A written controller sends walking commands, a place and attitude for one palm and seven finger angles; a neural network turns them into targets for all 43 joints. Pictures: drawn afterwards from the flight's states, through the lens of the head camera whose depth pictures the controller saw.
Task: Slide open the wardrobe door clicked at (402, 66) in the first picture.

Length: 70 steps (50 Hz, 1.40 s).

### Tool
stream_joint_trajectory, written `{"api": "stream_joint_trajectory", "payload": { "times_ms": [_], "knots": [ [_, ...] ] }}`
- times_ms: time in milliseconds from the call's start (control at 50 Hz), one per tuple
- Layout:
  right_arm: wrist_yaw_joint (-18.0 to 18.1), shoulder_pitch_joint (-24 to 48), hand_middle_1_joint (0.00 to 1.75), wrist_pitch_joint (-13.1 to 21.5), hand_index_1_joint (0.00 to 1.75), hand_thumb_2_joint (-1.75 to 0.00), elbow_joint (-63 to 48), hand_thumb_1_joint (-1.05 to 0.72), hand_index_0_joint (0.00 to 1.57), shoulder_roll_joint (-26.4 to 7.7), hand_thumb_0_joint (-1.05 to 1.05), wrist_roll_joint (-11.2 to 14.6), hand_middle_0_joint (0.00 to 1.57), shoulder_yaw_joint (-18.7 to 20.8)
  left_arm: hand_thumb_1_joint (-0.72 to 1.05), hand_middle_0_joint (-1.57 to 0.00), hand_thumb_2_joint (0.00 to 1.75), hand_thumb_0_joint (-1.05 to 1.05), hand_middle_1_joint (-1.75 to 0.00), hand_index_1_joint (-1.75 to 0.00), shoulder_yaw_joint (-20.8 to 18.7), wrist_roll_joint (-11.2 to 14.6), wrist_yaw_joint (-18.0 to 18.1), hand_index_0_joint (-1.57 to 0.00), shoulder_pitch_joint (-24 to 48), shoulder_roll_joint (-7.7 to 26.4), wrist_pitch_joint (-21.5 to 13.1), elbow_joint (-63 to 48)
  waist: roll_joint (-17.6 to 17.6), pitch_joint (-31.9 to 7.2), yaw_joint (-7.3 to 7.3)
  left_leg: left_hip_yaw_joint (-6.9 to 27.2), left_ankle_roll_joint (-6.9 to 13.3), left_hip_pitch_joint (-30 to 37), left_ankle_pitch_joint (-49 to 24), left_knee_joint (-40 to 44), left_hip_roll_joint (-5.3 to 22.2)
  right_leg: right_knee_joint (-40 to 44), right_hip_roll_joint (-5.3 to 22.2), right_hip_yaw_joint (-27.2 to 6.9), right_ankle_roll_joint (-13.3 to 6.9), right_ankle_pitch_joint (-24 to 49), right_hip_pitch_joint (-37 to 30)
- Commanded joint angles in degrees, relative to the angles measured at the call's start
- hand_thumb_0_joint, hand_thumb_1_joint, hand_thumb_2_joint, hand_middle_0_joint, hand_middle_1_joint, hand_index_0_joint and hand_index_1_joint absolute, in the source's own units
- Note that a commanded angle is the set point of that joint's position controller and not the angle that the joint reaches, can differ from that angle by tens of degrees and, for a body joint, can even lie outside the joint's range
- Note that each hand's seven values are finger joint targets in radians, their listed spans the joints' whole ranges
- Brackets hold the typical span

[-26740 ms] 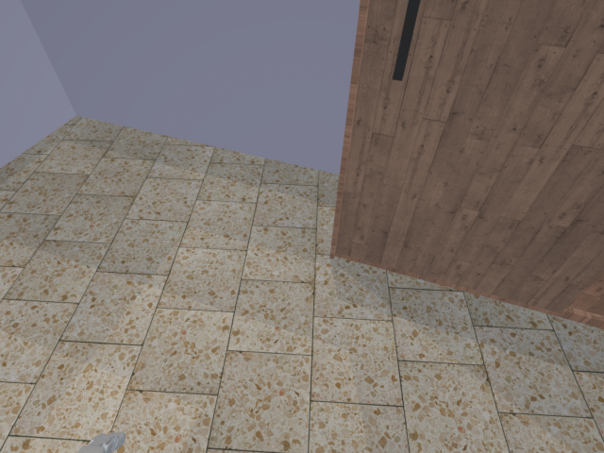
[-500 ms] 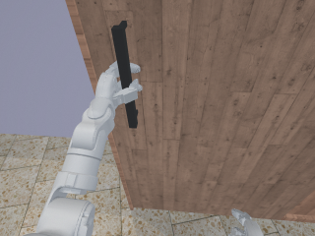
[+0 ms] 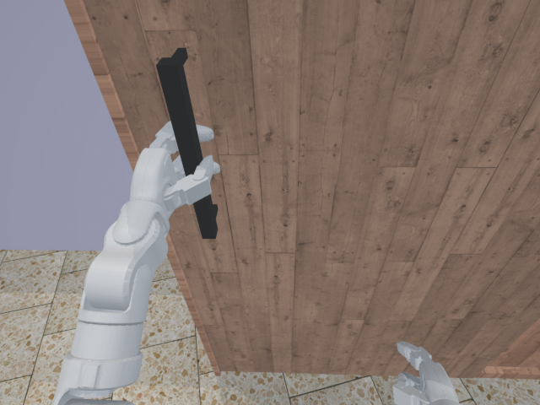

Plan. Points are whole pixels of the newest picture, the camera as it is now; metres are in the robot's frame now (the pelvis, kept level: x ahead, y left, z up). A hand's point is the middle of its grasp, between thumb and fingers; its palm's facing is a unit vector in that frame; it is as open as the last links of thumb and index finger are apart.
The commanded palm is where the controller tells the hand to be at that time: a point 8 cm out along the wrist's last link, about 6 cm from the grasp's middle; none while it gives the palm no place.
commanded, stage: tug the door sideways, standing still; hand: left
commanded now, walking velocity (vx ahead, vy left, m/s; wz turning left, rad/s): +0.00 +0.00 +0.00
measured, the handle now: (197, 156) +0.40 +0.12 +0.21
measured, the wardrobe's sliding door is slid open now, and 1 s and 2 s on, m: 0.00 0.00 0.18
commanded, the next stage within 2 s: step sideways, sliding the door along in 0.48 s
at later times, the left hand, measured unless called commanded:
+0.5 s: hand (206, 179) +0.34 +0.10 +0.21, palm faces +0.06 -1.00 -0.06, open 6.0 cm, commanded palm +0.32 +0.09 +0.21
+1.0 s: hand (211, 178) +0.36 +0.10 +0.20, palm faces +0.12 -0.99 -0.02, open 5.9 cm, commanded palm +0.34 +0.08 +0.21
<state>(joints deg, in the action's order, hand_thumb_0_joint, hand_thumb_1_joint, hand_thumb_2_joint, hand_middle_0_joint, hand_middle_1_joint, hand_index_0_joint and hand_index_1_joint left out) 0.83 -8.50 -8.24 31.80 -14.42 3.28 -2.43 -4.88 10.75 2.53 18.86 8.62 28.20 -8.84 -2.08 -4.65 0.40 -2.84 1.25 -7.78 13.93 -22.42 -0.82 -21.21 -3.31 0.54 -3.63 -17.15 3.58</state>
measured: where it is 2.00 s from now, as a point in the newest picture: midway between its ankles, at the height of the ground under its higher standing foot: outside the picture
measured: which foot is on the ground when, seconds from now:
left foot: down 0.00-1.00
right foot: down 0.00-0.68, up 0.70-1.00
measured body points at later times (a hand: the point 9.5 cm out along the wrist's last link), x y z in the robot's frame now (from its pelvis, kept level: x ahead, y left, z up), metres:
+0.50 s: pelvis -0.04 +0.01 +0.00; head -0.05 -0.01 +0.44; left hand +0.33 +0.15 +0.22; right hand +0.17 -0.17 -0.10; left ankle -0.03 +0.11 -0.74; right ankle -0.07 -0.07 -0.74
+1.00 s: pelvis -0.05 -0.05 +0.00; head -0.01 -0.03 +0.44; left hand +0.34 +0.15 +0.20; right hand +0.09 -0.26 -0.13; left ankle -0.03 +0.11 -0.74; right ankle -0.02 -0.22 -0.71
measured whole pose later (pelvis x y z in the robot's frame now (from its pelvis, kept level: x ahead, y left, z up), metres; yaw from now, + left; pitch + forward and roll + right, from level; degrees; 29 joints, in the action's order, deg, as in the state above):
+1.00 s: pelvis -0.05 -0.05 +0.00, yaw +0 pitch -2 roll -3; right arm 4.6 -11.5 -1.0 40.5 -9.6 2.5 -0.9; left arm -0.9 7.0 7.6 37.9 11.0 -2.9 16.9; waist -2.2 7.7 -4.8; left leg 1.3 -2.1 -13.9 13.7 -29.0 7.3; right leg -43.5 3.4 2.1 0.0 -21.4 21.6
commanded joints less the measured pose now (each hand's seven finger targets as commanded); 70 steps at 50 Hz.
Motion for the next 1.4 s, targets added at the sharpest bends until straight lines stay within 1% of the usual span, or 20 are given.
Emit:
{"api": "stream_joint_trajectory", "payload": {
  "times_ms": [0, 80, 560, 580, 620, 680, 720, 780, 900, 980, 1040, 1080, 1100, 1160, 1180, 1200, 1220, 1260, 1320, 1380],
  "knots": [
    [0.85, 9.80, 0.30, 3.57, 0.30, -0.90, -6.56, -0.90, 0.20, -5.02, 0.00, 0.09, 0.20, 1.47, 0.90, -0.45, 0.90, 0.00, -1.40, -1.40, 1.87, 0.62, 0.18, -0.45, 30.09, 3.66, -2.11, -8.60, 4.20, -10.50, -0.01, 3.38, 1.85, 8.74, -25.77, -3.45, 0.27, -0.81, 3.10, -0.30, 3.22, 37.13, 1.63],
    [0.98, 8.90, 0.30, 3.87, 0.30, -0.90, -6.17, -0.90, 0.20, -4.66, 0.00, -0.42, 0.20, 1.60, 0.90, -0.45, 0.90, 0.00, -1.40, -1.40, 5.37, -0.40, 0.65, -0.45, 32.27, 0.17, -1.74, -8.50, 3.37, -15.77, 0.15, 3.61, 2.07, 10.02, -31.22, -5.46, -0.68, -3.64, 4.27, -0.24, 4.07, 47.44, -1.11],
    [0.04, 6.70, 0.30, 6.54, 0.30, -0.90, -1.36, -0.90, 0.20, -2.97, 0.00, -0.55, 0.20, 1.53, 0.90, -0.45, 0.90, 0.00, -1.40, -1.40, 18.31, -1.81, 2.57, -0.45, 56.66, -13.45, -12.02, 13.52, 1.93, -12.91, 3.71, 8.63, 0.57, 12.08, -13.80, -2.75, 0.79, -1.01, 2.25, 1.56, 1.00, 14.44, 11.13],
    [1.80, 6.77, 0.30, 6.47, 0.30, -0.90, -1.78, -0.90, 0.20, -5.88, 0.00, -1.07, 0.20, 2.30, 0.90, -0.45, 0.90, 0.00, -1.40, -1.40, 0.49, -4.07, 4.03, -0.45, 54.36, 13.41, -20.81, 13.61, 3.21, -9.03, 1.11, 9.31, 3.18, 6.37, -5.70, -2.96, 5.30, -0.12, 4.62, -1.99, 3.73, 6.55, 15.53],
    [2.90, 6.00, 0.30, 6.42, 0.30, -0.90, -0.96, -0.90, 0.20, -3.76, 0.00, -2.02, 0.20, 2.16, 0.90, -0.45, 0.90, 0.00, -1.40, -1.40, 7.80, -4.48, 3.34, -0.45, 47.41, 2.32, -26.29, 19.40, 3.24, -6.66, 1.21, 11.86, 4.13, 4.03, 6.72, -0.89, 7.43, -2.11, 4.77, -1.62, 4.01, -1.47, 16.27],
    [4.63, 6.94, 0.30, 7.88, 0.30, -0.90, -2.12, -0.90, 0.20, -3.79, 0.00, -2.20, 0.20, 2.52, 0.90, -0.45, 0.90, 0.00, -1.40, -1.40, 10.41, -3.75, 2.43, -0.45, 50.65, 0.50, -30.66, 15.14, -5.43, -8.14, 1.98, 32.96, 10.54, 4.28, 25.67, 10.73, 20.14, -27.71, 1.18, -1.72, 2.73, -9.56, 23.36],
    [4.66, 6.60, 0.30, 8.47, 0.30, -0.90, -1.61, -0.90, 0.20, -3.02, 0.00, -1.96, 0.20, 2.94, 0.90, -0.45, 0.90, 0.00, -1.40, -1.40, 8.92, -4.01, 2.50, -0.45, 52.41, 2.93, -31.80, 12.70, -0.93, -8.85, 2.09, 35.72, 13.46, 9.61, 16.29, 9.62, 24.37, -38.34, 3.82, -5.44, 2.37, -10.64, 30.74],
    [4.64, 6.34, 0.30, 8.54, 0.30, -0.90, -0.23, -0.90, 0.20, -3.59, 0.00, -1.65, 0.20, 3.74, 0.90, -0.45, 0.90, 0.00, -1.40, -1.40, 6.89, -4.25, 2.36, -0.45, 52.39, 4.79, -33.57, 11.79, 1.98, -10.89, 1.26, 25.82, 13.09, 14.42, -2.86, 3.86, 24.00, -35.36, 6.38, -5.59, 2.92, -8.99, 31.14],
    [4.25, 5.56, 0.30, 9.97, 0.30, -0.90, -0.61, -0.90, 0.20, -4.08, 0.00, -0.84, 0.20, 4.03, 0.90, -0.45, 0.90, 0.00, -1.40, -1.40, 13.61, -5.30, 1.00, -0.45, 55.20, -1.67, -35.63, 9.54, -12.03, -8.42, 2.12, 14.02, 9.83, 5.30, 3.47, 4.80, 20.68, -25.32, 7.07, 1.53, 3.41, -4.74, 21.46],
    [3.97, 5.69, 0.30, 11.46, 0.30, -0.90, -1.38, -0.90, 0.20, -3.84, 0.00, -0.32, 0.20, 4.14, 0.90, -0.45, 0.90, 0.00, -1.40, -1.40, 16.76, -5.58, 0.65, -0.45, 54.66, -5.05, -36.56, 7.73, -14.01, -9.35, 1.82, 8.09, 6.61, 2.01, 1.87, -0.17, 17.99, -16.23, 4.67, 6.26, 3.79, -3.37, 12.65],
    [3.82, 6.10, 0.30, 12.20, 0.30, -0.90, -1.92, -0.90, 0.20, -2.98, 0.00, 0.79, 0.20, 3.78, 0.90, -0.45, 0.90, 0.00, -1.40, -1.40, 17.95, -6.06, 0.89, -0.45, 52.68, -5.67, -36.24, 5.40, -5.42, -12.05, 0.71, 0.75, 2.44, -5.03, -2.10, -15.37, 11.81, -6.32, 5.79, 4.51, 2.70, 2.79, 0.47],
    [3.93, 8.09, 0.30, 12.14, 0.30, -0.90, -2.43, -0.90, 0.20, -1.03, 0.00, 0.50, 0.20, 4.06, 0.90, -0.45, 0.90, 0.00, -1.40, -1.40, 14.70, -6.81, 1.50, -0.45, 50.64, -0.34, -36.12, 3.04, 15.61, -10.09, -0.79, -0.18, -0.93, -21.04, 13.33, -33.07, 2.95, 1.18, 19.66, -16.00, -4.42, 18.99, -5.54],
    [4.04, 9.21, 0.30, 12.49, 0.30, -0.90, -2.25, -0.90, 0.20, -0.90, 0.00, 0.01, 0.20, 4.07, 0.90, -0.45, 0.90, 0.00, -1.40, -1.40, 13.93, -6.79, 1.82, -0.45, 49.78, 1.06, -36.57, 1.10, 14.38, -7.91, -2.09, 1.59, -1.15, -26.53, 20.50, -40.33, 1.59, -0.69, 23.07, -18.42, -7.38, 31.37, -7.75],
    [3.59, 7.05, 0.30, 11.81, 0.30, -0.90, -0.45, -0.90, 0.20, -2.03, 0.00, -0.01, 0.20, 5.02, 0.90, -0.45, 0.90, 0.00, -1.40, -1.40, 14.74, -6.76, 1.64, -0.45, 50.53, -0.51, -36.52, -4.66, 12.73, -9.16, 1.43, 1.15, -0.39, -14.69, 10.86, -21.27, 5.38, -16.17, 17.74, -5.52, -5.88, 38.84, -4.35],
    [3.39, 5.72, 0.30, 11.48, 0.30, -0.90, -0.20, -0.90, 0.20, -3.10, 0.00, -0.23, 0.20, 5.54, 0.90, -0.45, 0.90, 0.00, -1.40, -1.40, 15.69, -6.25, 1.19, -0.45, 50.82, -2.12, -37.17, -5.74, 7.27, -11.69, 4.00, 3.06, 1.05, 2.56, -3.57, -5.93, 7.16, -27.33, 13.70, 1.00, -1.74, 32.49, 8.29],
    [2.90, 6.75, 0.30, 11.31, 0.30, -0.90, -2.39, -0.90, 0.20, -6.44, 0.00, -0.70, 0.20, 6.95, 0.90, -0.45, 0.90, 0.00, -1.40, -1.40, 17.19, -4.93, 0.49, -0.45, 50.45, -4.46, -38.29, -8.61, -10.79, -13.32, 4.67, 21.99, 6.62, 20.71, -26.59, 0.09, 20.97, -42.42, 4.31, 5.98, 3.56, 6.32, 29.81],
    [1.51, 6.65, 0.30, 10.98, 0.30, -0.90, -2.88, -0.90, 0.20, -5.55, 0.00, -0.70, 0.20, 6.88, 0.90, -0.45, 0.90, 0.00, -1.40, -1.40, 18.93, -4.61, 0.25, -0.45, 51.72, -5.54, -39.28, -10.73, -13.65, -15.64, 3.55, 36.47, 10.85, 27.33, -42.47, -2.61, 31.62, -52.29, 5.27, -1.10, 2.65, -16.28, 37.91],
    [-1.02, 9.61, 0.30, 10.07, 0.30, -0.90, -3.36, -0.90, 0.20, -5.53, 0.00, 0.15, 0.20, 7.54, 0.90, -0.45, 0.90, 0.00, -1.40, -1.40, 17.22, -5.28, -0.44, -0.45, 51.84, -4.17, -39.10, -10.04, -2.50, -14.68, 2.18, 28.20, 13.54, 22.04, -35.27, -5.03, 31.44, -56.75, 7.65, -6.84, 2.84, -12.10, 37.78],
    [-0.65, 8.71, 0.30, 11.22, 0.30, -0.90, -2.79, -0.90, 0.20, -4.59, 0.00, 0.00, 0.20, 7.88, 0.90, -0.45, 0.90, 0.00, -1.40, -1.40, 16.32, -6.28, -0.72, -0.45, 50.17, -2.44, -38.08, -11.03, -8.25, -8.77, 2.07, 14.65, 11.76, 13.91, -24.26, -3.47, 24.94, -50.29, 9.55, -4.15, 4.45, -6.87, 34.95],
    [-0.36, 7.81, 0.30, 13.22, 0.30, -0.90, -4.79, -0.90, 0.20, -3.77, 0.00, -0.06, 0.20, 7.12, 0.90, -0.45, 0.90, 0.00, -1.40, -1.40, 17.90, -6.61, -1.13, -0.45, 45.84, -4.18, -36.58, -13.12, -15.21, -11.11, 1.65, 3.42, 7.89, 14.26, -28.65, -4.22, 18.15, -38.92, 7.77, 1.49, 5.26, -3.00, 26.97]
  ]
}}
